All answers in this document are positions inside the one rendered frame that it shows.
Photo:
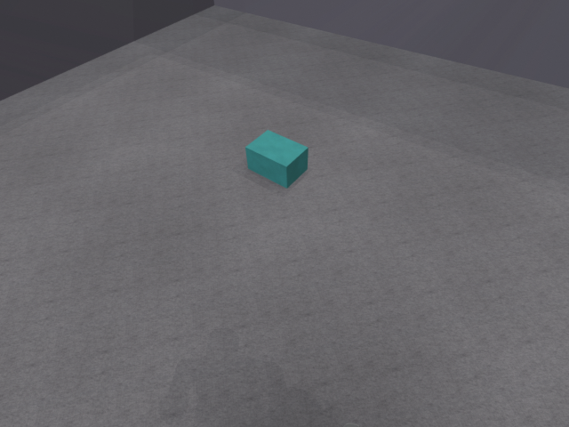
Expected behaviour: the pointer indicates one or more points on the carton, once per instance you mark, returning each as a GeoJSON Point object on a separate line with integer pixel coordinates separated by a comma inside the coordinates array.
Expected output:
{"type": "Point", "coordinates": [277, 158]}

